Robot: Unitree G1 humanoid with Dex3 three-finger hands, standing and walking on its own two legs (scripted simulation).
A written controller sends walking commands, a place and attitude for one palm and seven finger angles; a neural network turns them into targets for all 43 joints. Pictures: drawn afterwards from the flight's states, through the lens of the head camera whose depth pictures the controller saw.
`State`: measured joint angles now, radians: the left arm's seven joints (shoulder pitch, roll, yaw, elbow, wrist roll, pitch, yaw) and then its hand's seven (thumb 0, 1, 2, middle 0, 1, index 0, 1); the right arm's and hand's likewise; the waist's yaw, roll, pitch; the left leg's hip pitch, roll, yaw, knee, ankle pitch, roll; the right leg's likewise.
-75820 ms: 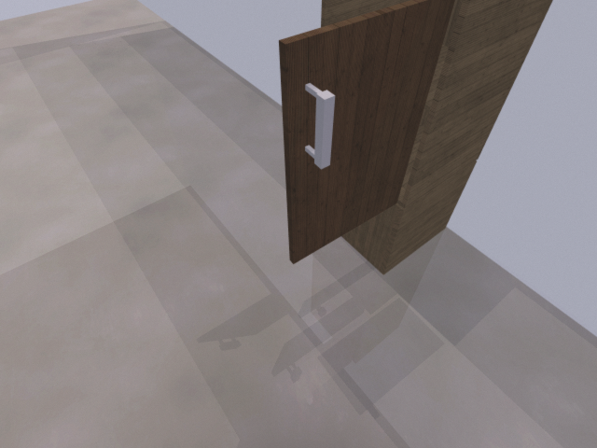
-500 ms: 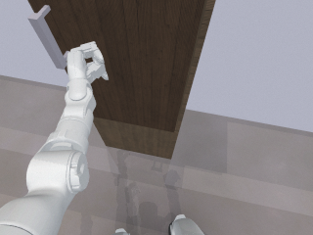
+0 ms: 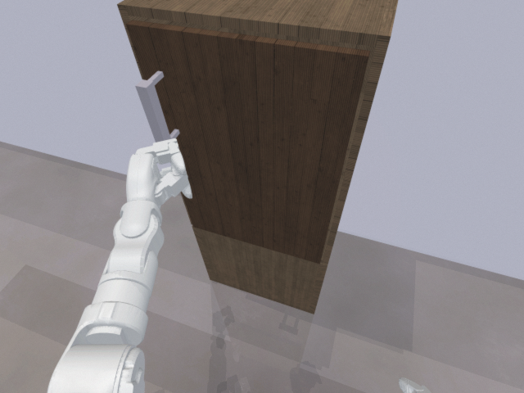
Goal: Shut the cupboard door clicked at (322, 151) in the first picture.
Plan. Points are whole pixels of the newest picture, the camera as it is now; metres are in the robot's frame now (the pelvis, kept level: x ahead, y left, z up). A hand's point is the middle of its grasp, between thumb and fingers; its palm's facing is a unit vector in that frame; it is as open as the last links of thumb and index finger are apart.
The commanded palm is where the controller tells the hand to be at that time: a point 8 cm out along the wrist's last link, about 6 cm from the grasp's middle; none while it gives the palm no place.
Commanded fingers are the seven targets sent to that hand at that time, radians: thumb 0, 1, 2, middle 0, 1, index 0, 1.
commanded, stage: draw the hand back to the body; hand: left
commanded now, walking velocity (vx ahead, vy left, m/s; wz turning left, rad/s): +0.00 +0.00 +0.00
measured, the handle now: (161, 113) +0.59 +0.21 +0.12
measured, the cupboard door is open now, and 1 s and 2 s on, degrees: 0 0 0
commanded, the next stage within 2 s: step back with the hand held close in 1.30 s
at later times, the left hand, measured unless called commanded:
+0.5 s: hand (89, 253) +0.26 +0.21 +0.15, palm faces +0.28 -0.93 -0.24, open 3.4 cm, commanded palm +0.22 +0.25 +0.17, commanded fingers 0.00 0.90 0.90 -0.75 -0.90 -0.75 -0.90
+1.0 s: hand out of the picture +0.16 +0.29 +0.19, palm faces +0.54 -0.72 -0.43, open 6.7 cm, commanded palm +0.13 +0.31 +0.20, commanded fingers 0.00 0.90 0.90 -0.20 -0.30 -0.20 -0.30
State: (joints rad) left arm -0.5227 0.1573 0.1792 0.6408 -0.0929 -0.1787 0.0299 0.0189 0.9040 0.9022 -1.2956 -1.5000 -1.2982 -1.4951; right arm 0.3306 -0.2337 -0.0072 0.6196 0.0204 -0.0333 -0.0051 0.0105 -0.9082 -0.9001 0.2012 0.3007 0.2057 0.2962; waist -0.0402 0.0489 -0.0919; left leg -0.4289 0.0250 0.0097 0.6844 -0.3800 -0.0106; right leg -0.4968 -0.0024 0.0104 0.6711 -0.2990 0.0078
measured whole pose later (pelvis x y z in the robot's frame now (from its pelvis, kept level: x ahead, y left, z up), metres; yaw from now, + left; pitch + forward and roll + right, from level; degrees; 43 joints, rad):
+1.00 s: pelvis +0.00 +0.01 +0.02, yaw +3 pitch -5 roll +0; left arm 0.48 0.34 0.37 -0.38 -0.05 -0.09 0.12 0.02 0.90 0.90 -0.34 -0.45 -0.34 -0.44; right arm 0.21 -0.23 0.01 0.65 0.00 -0.10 -0.08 0.02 -0.91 -0.90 0.20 0.30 0.21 0.30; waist 0.08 0.08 0.00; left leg -0.08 0.00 -0.02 0.43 -0.28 0.00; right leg -0.13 -0.03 -0.03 0.42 -0.21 0.02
